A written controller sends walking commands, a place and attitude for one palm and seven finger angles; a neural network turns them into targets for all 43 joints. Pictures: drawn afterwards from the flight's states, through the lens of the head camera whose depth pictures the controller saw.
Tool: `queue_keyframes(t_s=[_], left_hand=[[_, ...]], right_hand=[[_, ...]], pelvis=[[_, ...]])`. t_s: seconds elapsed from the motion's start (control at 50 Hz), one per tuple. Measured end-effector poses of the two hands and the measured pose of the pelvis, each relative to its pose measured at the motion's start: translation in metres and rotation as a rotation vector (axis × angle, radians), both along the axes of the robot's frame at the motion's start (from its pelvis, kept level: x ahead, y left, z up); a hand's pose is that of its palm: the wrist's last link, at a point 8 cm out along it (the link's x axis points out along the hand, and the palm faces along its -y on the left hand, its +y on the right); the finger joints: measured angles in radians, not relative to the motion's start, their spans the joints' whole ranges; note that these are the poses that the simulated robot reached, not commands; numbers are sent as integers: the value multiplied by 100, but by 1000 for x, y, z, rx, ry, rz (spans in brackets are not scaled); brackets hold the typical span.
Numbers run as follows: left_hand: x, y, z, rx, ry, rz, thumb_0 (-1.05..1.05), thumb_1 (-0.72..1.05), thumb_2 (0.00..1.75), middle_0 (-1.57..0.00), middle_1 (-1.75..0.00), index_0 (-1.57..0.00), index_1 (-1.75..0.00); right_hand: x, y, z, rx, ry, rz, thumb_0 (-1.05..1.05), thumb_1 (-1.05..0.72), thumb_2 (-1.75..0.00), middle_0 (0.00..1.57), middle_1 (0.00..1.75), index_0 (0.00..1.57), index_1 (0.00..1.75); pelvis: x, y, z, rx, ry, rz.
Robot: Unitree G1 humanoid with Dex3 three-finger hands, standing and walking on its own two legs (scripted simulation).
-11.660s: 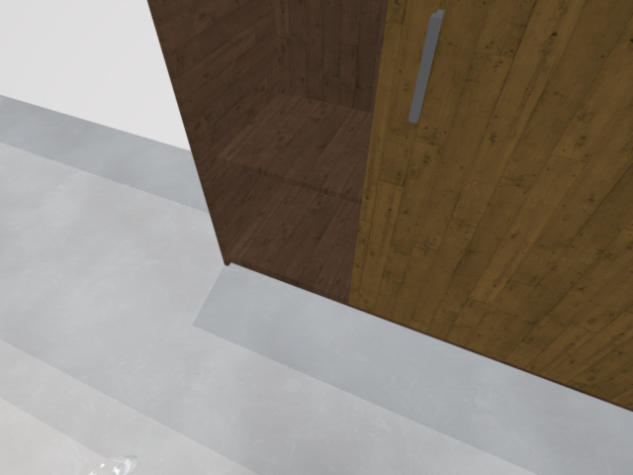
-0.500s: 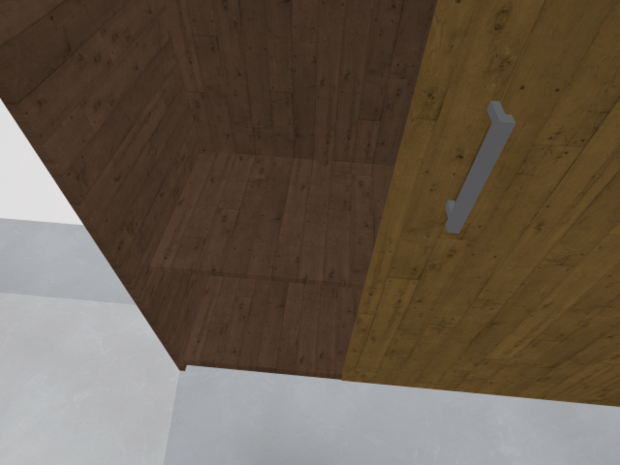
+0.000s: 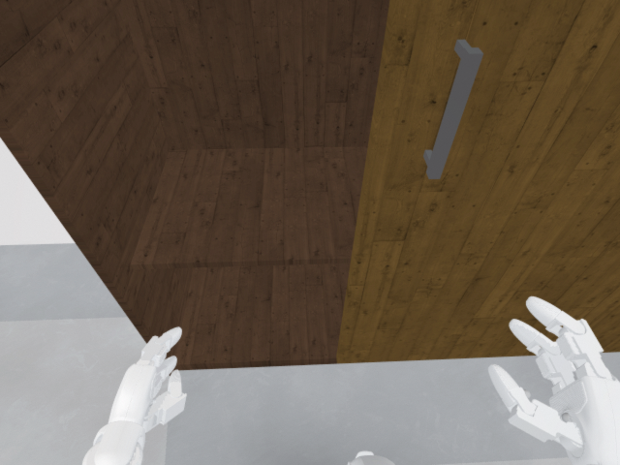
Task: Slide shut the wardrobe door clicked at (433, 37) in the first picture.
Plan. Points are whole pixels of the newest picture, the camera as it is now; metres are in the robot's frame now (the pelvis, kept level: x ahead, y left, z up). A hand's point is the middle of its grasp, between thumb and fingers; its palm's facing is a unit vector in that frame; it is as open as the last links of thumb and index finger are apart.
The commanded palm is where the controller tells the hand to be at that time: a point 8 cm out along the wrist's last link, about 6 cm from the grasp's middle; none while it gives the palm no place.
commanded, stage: raise the hand with hooked fingers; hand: right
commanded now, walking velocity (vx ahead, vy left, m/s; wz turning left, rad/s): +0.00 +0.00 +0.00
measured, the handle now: (446, 114) +0.51 -0.18 +0.21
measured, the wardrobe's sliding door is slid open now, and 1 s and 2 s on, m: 0.51 0.51 0.51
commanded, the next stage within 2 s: move the hooked fingers beside the handle in 1.50 s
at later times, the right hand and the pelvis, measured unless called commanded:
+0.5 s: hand (553, 296) +0.27 -0.26 +0.13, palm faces -0.01 +1.00 -0.07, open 12.6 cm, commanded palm +0.24 -0.31 +0.16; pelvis +0.02 -0.03 +0.03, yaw +2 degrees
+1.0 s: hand out of the picture +0.28 -0.34 +0.24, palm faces +0.07 +0.99 -0.13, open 13.9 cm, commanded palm +0.25 -0.38 +0.23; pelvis +0.01 -0.06 +0.05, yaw +0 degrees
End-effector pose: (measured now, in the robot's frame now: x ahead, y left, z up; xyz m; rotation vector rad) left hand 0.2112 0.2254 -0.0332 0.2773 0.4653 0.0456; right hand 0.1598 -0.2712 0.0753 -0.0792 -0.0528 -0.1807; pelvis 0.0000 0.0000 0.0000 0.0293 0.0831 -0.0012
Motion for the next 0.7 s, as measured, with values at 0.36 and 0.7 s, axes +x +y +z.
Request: queue_keyframes(t_s=[0.36,0.7], left_hand=[[-73,9,-17,-40,181,159,1,90,89,-20,-30,-20,-30],[-11,-45,29,-20,-11,42,1,90,90,-20,-30,-20,-30]], right_hand=[[90,-25,65,-6,-22,121,0,1,-50,27,89,27,89],[95,-80,121,-33,-122,135,-1,40,-34,30,114,30,114]], pelvis=[[21,-15,27,-14,-19,53],[19,-49,41,8,-99,20]])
